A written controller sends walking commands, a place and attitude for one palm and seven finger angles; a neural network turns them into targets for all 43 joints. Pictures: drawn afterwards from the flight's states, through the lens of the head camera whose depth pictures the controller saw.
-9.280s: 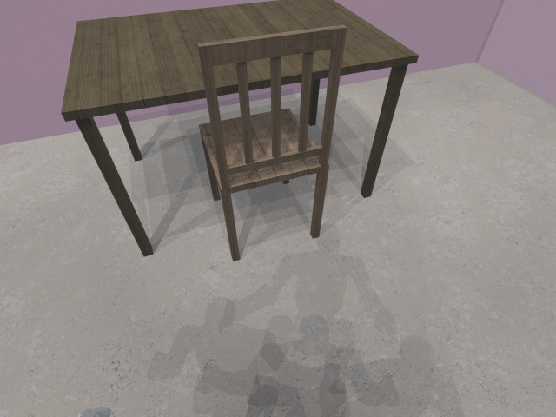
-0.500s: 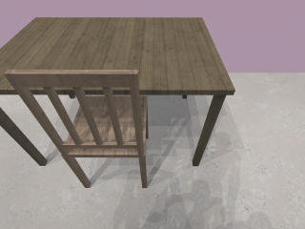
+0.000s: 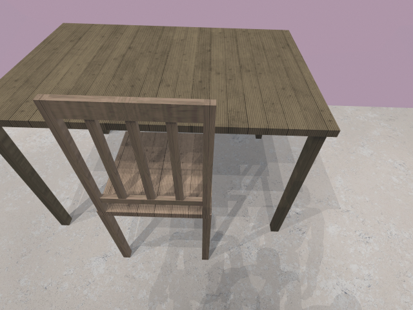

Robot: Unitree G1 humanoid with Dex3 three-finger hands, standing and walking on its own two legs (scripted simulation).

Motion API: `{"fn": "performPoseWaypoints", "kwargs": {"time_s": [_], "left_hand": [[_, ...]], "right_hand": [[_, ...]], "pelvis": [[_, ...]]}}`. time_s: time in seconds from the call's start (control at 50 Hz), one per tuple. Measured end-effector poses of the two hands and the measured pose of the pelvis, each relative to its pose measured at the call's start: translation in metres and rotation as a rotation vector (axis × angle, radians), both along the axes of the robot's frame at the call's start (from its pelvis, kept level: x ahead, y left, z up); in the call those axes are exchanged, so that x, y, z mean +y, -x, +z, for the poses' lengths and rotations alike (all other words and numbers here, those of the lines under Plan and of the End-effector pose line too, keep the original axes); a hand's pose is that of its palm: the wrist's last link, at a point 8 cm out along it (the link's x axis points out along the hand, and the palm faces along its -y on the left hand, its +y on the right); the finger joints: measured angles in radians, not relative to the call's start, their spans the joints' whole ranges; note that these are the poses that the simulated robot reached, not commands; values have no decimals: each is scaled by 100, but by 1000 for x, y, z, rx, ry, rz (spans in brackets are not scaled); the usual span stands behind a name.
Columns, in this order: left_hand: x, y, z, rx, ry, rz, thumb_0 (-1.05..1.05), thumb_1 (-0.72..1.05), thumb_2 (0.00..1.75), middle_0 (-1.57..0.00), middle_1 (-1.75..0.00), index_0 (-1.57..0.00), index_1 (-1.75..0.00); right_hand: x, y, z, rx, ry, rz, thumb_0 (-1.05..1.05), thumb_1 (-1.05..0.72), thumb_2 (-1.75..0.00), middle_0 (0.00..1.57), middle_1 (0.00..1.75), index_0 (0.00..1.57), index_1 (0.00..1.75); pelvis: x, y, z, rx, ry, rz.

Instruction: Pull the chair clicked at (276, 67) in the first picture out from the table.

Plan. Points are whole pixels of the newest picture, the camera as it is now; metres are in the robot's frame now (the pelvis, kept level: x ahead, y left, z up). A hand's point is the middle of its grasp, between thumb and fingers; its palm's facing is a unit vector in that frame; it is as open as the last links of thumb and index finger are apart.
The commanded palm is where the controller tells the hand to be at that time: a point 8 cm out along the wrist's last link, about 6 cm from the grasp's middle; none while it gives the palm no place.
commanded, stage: look again from close up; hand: left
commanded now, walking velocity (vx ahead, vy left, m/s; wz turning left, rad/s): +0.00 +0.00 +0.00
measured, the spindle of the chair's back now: (142, 164) +0.50 +0.22 -0.08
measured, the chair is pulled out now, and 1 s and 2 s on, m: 0.00 0.00 0.00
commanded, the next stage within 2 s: shuffle to correct the standing spot in 0.36 s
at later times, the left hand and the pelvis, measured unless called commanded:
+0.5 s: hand out of the picture -0.01 +0.16 -0.18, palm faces +0.03 -0.99 -0.16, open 7.4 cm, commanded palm none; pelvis +0.01 +0.01 +0.00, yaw -1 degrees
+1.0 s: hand out of the picture +0.04 +0.18 -0.18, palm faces +0.06 -0.98 -0.17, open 7.4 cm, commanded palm none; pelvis +0.07 +0.02 +0.00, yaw +0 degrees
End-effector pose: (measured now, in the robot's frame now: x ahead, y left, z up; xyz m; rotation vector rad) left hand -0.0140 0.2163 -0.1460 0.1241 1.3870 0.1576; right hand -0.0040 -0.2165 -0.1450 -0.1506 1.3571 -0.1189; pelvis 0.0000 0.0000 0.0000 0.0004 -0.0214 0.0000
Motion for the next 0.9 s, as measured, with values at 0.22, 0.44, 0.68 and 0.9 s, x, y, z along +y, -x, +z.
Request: {"fn": "performPoseWaypoints", "kwargs": {"time_s": [0.22,0.44,0.68,0.9], "left_hand": [[-2,3,-3,34,22,-1,0,91,90,-20,-30,-19,-30],[-2,-2,-3,32,24,-5,0,91,90,-20,-30,-19,-30],[-3,-4,-7,48,24,4,0,91,90,-20,-30,-19,-30],[3,-10,-18,129,37,52,0,91,90,-20,-30,-19,-30]], "right_hand": [[5,-5,1,18,8,-3,0,-92,-90,20,30,20,30],[11,1,1,40,-3,-15,0,-91,-90,20,30,20,30],[12,5,-6,85,-22,-33,0,-91,-90,20,30,20,30],[15,-42,-6,54,23,-19,0,-91,-90,20,30,20,30]], "pelvis": [[6,-5,1,-7,1,-7],[7,-8,1,-6,1,-9],[4,-23,-5,5,-2,-11],[13,-60,-13,14,7,-9]]}}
